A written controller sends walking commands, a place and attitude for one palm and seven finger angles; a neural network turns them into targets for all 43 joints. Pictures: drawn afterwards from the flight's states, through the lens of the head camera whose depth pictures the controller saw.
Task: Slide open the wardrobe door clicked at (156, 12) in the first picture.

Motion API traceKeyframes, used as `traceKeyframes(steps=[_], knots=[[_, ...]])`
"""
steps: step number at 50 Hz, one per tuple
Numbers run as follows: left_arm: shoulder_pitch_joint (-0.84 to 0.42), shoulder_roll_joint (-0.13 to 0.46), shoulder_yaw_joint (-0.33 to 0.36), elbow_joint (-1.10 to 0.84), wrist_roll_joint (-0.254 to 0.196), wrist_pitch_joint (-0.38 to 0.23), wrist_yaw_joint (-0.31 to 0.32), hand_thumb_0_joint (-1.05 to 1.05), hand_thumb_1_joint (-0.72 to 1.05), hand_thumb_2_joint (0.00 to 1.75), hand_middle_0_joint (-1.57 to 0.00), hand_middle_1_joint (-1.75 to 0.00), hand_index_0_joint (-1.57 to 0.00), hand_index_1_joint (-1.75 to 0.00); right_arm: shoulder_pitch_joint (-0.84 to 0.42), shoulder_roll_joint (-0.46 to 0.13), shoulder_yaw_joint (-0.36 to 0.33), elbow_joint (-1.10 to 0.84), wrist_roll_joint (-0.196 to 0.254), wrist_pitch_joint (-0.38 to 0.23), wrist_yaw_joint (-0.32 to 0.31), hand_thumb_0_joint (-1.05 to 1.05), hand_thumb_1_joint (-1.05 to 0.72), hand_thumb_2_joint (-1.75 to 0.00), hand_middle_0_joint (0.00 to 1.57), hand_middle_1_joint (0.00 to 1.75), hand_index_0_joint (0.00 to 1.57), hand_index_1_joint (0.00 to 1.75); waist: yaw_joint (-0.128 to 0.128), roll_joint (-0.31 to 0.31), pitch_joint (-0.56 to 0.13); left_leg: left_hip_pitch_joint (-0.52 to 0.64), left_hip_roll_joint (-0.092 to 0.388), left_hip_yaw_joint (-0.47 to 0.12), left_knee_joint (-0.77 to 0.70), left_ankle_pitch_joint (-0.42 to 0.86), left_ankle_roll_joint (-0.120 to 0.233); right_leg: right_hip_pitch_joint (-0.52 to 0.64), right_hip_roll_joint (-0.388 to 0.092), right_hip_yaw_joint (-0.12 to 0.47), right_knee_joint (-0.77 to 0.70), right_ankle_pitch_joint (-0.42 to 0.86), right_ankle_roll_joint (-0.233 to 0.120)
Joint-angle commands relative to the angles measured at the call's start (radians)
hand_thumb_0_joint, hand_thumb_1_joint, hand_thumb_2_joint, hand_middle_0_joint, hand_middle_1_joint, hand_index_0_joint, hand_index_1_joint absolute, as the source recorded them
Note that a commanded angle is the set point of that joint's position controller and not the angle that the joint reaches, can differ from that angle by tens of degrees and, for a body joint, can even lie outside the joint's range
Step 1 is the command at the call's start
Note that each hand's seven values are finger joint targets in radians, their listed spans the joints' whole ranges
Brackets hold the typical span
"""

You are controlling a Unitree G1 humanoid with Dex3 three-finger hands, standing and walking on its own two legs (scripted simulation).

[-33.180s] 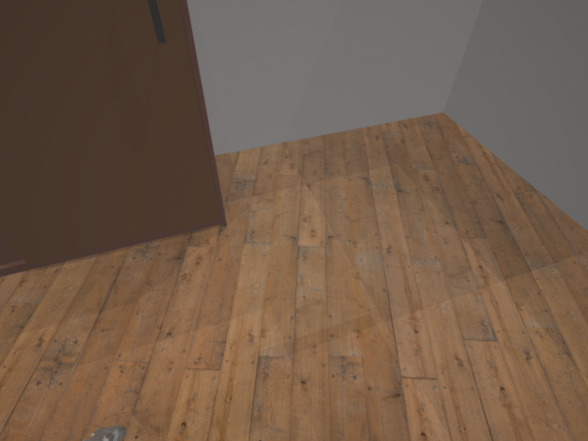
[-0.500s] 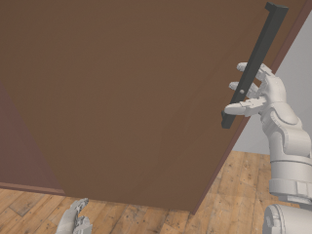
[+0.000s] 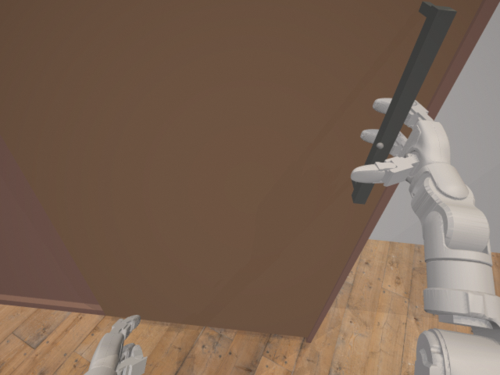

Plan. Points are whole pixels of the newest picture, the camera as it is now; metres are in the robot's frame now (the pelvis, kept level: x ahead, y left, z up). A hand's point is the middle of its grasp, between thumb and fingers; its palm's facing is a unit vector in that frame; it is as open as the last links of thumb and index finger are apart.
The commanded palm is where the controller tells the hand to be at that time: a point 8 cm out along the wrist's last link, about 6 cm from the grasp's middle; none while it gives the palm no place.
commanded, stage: slide the fingers in behind the handle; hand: right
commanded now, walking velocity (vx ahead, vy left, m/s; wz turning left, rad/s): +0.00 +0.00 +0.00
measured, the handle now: (387, 119) +0.45 -0.18 +0.24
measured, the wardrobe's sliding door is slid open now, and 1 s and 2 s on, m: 0.00 0.00 0.00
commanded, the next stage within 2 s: grip the handle and tug to test in 0.46 s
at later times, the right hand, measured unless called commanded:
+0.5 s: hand (376, 143) +0.40 -0.15 +0.23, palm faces +0.04 +1.00 +0.00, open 14.0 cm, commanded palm +0.37 -0.20 +0.23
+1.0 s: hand (376, 143) +0.40 -0.15 +0.23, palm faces +0.04 +1.00 +0.01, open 9.7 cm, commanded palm +0.37 -0.21 +0.23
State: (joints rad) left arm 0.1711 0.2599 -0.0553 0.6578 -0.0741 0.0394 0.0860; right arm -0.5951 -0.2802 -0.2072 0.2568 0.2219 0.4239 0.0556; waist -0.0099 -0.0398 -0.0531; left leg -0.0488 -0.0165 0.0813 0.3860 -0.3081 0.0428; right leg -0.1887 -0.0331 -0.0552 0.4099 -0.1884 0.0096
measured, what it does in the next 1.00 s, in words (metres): stands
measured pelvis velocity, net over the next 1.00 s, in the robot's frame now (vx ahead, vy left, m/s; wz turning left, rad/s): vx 0.01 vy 0.00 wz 0.01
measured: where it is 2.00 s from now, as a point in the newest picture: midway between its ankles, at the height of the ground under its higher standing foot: outside the picture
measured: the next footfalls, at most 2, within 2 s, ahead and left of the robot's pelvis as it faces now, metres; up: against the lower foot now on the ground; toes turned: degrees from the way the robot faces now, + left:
none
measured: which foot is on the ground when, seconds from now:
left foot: down 0.00-1.00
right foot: down 0.00-1.00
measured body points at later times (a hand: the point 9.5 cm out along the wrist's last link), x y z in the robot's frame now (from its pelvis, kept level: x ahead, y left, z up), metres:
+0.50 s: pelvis +0.00 +0.00 +0.00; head -0.03 +0.02 +0.45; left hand +0.16 +0.23 -0.10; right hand +0.39 -0.21 +0.23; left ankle -0.06 +0.08 -0.74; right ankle +0.02 -0.13 -0.74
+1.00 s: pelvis +0.01 +0.00 +0.00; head -0.02 +0.02 +0.45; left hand +0.17 +0.24 -0.10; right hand +0.39 -0.21 +0.23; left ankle -0.06 +0.08 -0.74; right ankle +0.02 -0.13 -0.74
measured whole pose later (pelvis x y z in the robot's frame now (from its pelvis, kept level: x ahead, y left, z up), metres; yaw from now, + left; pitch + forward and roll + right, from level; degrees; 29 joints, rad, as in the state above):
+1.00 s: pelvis +0.01 +0.00 +0.00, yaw +0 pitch -1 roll -1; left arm 0.18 0.26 -0.05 0.66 -0.07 0.04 0.08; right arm -0.60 -0.27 -0.21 0.25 0.21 0.42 0.04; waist -0.01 -0.04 -0.05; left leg -0.04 -0.01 0.07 0.37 -0.31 0.04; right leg -0.18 -0.03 -0.06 0.40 -0.20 0.01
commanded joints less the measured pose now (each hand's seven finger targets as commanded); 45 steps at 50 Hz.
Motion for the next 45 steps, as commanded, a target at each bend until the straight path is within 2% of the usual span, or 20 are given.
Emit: traceKeyframes(steps=[1,4,5,8,12,16,17,18,20,23,28,29,31,32,35,36,38,42,44,45], knots=[[-0.138,0.116,0.044,-0.154,0.003,-0.051,0.011,0.0,0.9,0.9,-0.2,-0.3,-0.2,-0.3,-0.489,-0.14,-0.004,-0.225,0.007,-0.068,0.007,0.0,0.5,-0.3,0.3,1.2,0.3,1.2,0.014,0.055,-0.225,-0.092,0.004,-0.056,-0.053,0.421,-0.031,0.221,0.035,0.048,0.016,0.259,-0.068],[-0.14,0.115,0.044,-0.151,0.005,-0.051,0.015,0.0,0.9,0.9,-0.2,-0.3,-0.2,-0.3,-0.51,-0.162,-0.027,-0.213,0.004,-0.063,0.003,0.0,0.5,-0.3,0.3,1.2,0.3,1.2,0.012,0.05,-0.234,-0.091,0.006,-0.059,-0.055,0.414,-0.03,0.214,0.036,0.048,0.013,0.251,-0.068],[-0.143,0.111,0.042,-0.153,0.004,-0.052,0.014,0.0,0.9,0.9,-0.2,-0.3,-0.2,-0.3,-0.527,-0.124,0.009,-0.225,0.004,-0.064,0.007,0.0,0.5,-0.3,0.3,1.2,0.3,1.2,0.017,0.042,-0.235,-0.097,0.006,-0.059,-0.053,0.414,-0.03,0.221,0.039,0.049,0.014,0.252,-0.068],[-0.137,0.113,0.042,-0.144,0.005,-0.051,0.017,0.0,0.9,0.9,-0.2,-0.3,-0.2,-0.3,-0.517,-0.139,-0.005,-0.185,0.006,-0.062,0.007,0.0,0.5,-0.3,0.3,1.2,0.3,1.2,0.019,0.074,-0.219,-0.1,0.005,-0.057,-0.056,0.412,-0.032,0.211,0.038,0.052,0.013,0.246,-0.069],[-0.135,0.112,0.045,-0.147,0.006,-0.056,0.015,0.0,0.9,0.9,-0.2,-0.3,-0.2,-0.3,-0.551,-0.139,-0.001,-0.219,0.001,-0.074,0.001,0.0,0.5,-0.3,0.3,1.2,0.3,1.2,0.017,0.028,-0.254,-0.092,0.005,-0.055,-0.055,0.402,-0.026,0.233,0.037,0.055,0.013,0.262,-0.068],[-0.126,0.116,0.044,-0.14,0.006,-0.053,0.015,0.0,0.9,0.9,-0.2,-0.3,-0.2,-0.3,-0.523,-0.126,0.008,-0.173,0.003,-0.071,-0.002,0.0,0.5,-0.3,0.3,1.2,0.3,1.2,0.018,0.061,-0.225,-0.101,0.001,-0.05,-0.06,0.386,-0.027,0.222,0.035,0.055,0.01,0.246,-0.067],[-0.132,0.113,0.044,-0.141,0.004,-0.055,0.016,0.0,0.9,0.9,-0.2,-0.3,-0.2,-0.3,-0.569,-0.119,0.02,-0.19,0.002,-0.074,-0.002,0.0,0.5,-0.3,0.3,1.2,0.3,1.2,0.027,0.04,-0.22,-0.114,0.004,-0.056,-0.063,0.379,-0.029,0.223,0.035,0.055,0.01,0.239,-0.068],[-0.125,0.113,0.044,-0.135,0.006,-0.056,0.018,0.0,0.9,0.9,-0.2,-0.3,-0.2,-0.3,-0.558,-0.129,0.005,-0.157,0.001,-0.07,-0.004,0.0,0.5,-0.3,0.3,1.2,0.3,1.2,0.026,0.074,-0.216,-0.115,0.002,-0.053,-0.065,0.359,-0.029,0.214,0.034,0.059,0.007,0.223,-0.068],[-0.124,0.111,0.041,-0.136,0.005,-0.056,0.018,0.0,0.9,0.9,-0.2,-0.3,-0.2,-0.3,-0.582,-0.1,0.033,-0.15,-0.002,-0.07,-0.003,0.0,0.5,-0.3,0.3,1.2,0.3,1.2,0.03,0.05,-0.204,-0.129,0.001,-0.053,-0.065,0.347,-0.027,0.212,0.036,0.058,0.007,0.214,-0.067],[-0.118,0.116,0.044,-0.132,0.009,-0.057,0.02,0.0,0.9,0.9,-0.2,-0.3,-0.2,-0.3,-0.558,-0.154,-0.018,-0.125,-0.002,-0.075,-0.005,0.0,0.5,-0.3,0.3,1.2,0.3,1.2,0.017,0.077,-0.227,-0.1,0.004,-0.056,-0.063,0.371,-0.028,0.206,0.036,0.057,0.006,0.23,-0.068],[-0.117,0.111,0.046,-0.142,0.008,-0.058,0.016,0.0,0.9,0.9,-0.2,-0.3,-0.2,-0.3,-0.56,-0.147,-0.017,-0.156,-0.002,-0.091,-0.005,0.0,0.5,-0.3,0.3,1.2,0.3,1.2,0.013,0.045,-0.257,-0.085,0.002,-0.054,-0.056,0.403,-0.024,0.225,0.035,0.054,0.009,0.264,-0.067],[-0.118,0.11,0.045,-0.144,0.007,-0.058,0.015,0.0,0.9,0.9,-0.2,-0.3,-0.2,-0.3,-0.546,-0.132,-0.006,-0.157,-0.001,-0.09,-0.003,0.0,0.45,-0.32,0.3,1.21,0.3,1.21,0.013,0.048,-0.253,-0.086,0.002,-0.054,-0.056,0.406,-0.025,0.224,0.034,0.053,0.009,0.264,-0.067],[-0.113,0.115,0.049,-0.141,0.009,-0.056,0.013,0.0,0.9,0.9,-0.2,-0.3,-0.2,-0.3,-0.519,-0.16,-0.03,-0.153,-0.002,-0.093,-0.006,0.0,0.36,-0.36,0.32,1.22,0.32,1.22,0.007,0.06,-0.256,-0.072,0.002,-0.053,-0.055,0.425,-0.025,0.223,0.032,0.051,0.011,0.279,-0.067],[-0.116,0.114,0.047,-0.147,0.007,-0.055,0.012,0.0,0.9,0.9,-0.2,-0.3,-0.2,-0.3,-0.533,-0.161,-0.028,-0.178,-0.001,-0.093,-0.006,0.0,0.31,-0.38,0.32,1.23,0.32,1.23,0.008,0.036,-0.26,-0.071,0.004,-0.056,-0.055,0.426,-0.025,0.221,0.034,0.05,0.008,0.278,-0.068],[-0.118,0.114,0.047,-0.145,0.007,-0.052,0.013,0.0,0.9,0.9,-0.2,-0.3,-0.2,-0.3,-0.51,-0.159,-0.034,-0.16,-0.001,-0.083,-0.003,0.0,0.17,-0.44,0.33,1.25,0.33,1.25,0.008,0.063,-0.239,-0.079,0.003,-0.055,-0.056,0.431,-0.028,0.208,0.034,0.046,0.008,0.266,-0.068],[-0.111,0.121,0.049,-0.144,0.008,-0.05,0.013,0.0,0.9,0.9,-0.2,-0.3,-0.2,-0.3,-0.493,-0.184,-0.049,-0.152,-0.001,-0.084,-0.004,0.0,0.13,-0.46,0.34,1.25,0.34,1.25,0.004,0.073,-0.239,-0.069,0.002,-0.053,-0.057,0.425,-0.027,0.21,0.032,0.046,0.006,0.269,-0.068],[-0.122,0.111,0.047,-0.154,0.007,-0.052,0.011,0.0,0.9,0.9,-0.2,-0.3,-0.2,-0.3,-0.521,-0.145,-0.018,-0.203,-0.004,-0.086,-0.003,0.0,0.03,-0.5,0.35,1.27,0.35,1.27,0.008,0.042,-0.255,-0.067,0.002,-0.052,-0.049,0.441,-0.024,0.224,0.034,0.047,0.009,0.291,-0.068],[-0.128,0.114,0.05,-0.16,0.008,-0.052,0.007,0.0,0.9,0.9,-0.2,-0.3,-0.2,-0.3,-0.487,-0.166,-0.044,-0.255,0.0,-0.086,-0.012,0.0,-0.15,-0.58,0.37,1.29,0.37,1.29,-0.002,0.04,-0.282,-0.05,0.001,-0.053,-0.046,0.473,-0.023,0.24,0.033,0.048,0.012,0.322,-0.069],[-0.136,0.11,0.046,-0.162,0.005,-0.05,0.007,0.0,0.9,0.9,-0.2,-0.3,-0.2,-0.3,-0.482,-0.123,-0.006,-0.249,0.001,-0.078,-0.005,0.0,-0.25,-0.62,0.38,1.31,0.38,1.31,0.007,0.054,-0.249,-0.064,0.0,-0.05,-0.046,0.468,-0.026,0.225,0.035,0.044,0.013,0.305,-0.068],[-0.133,0.112,0.049,-0.158,0.005,-0.05,0.008,0.0,0.9,0.9,-0.2,-0.3,-0.2,-0.3,-0.488,-0.145,-0.026,-0.244,0.002,-0.074,-0.006,0.0,-0.29,-0.64,0.38,1.31,0.38,1.31,0.007,0.051,-0.246,-0.075,-0.001,-0.051,-0.051,0.452,-0.027,0.228,0.032,0.044,0.012,0.292,-0.067]])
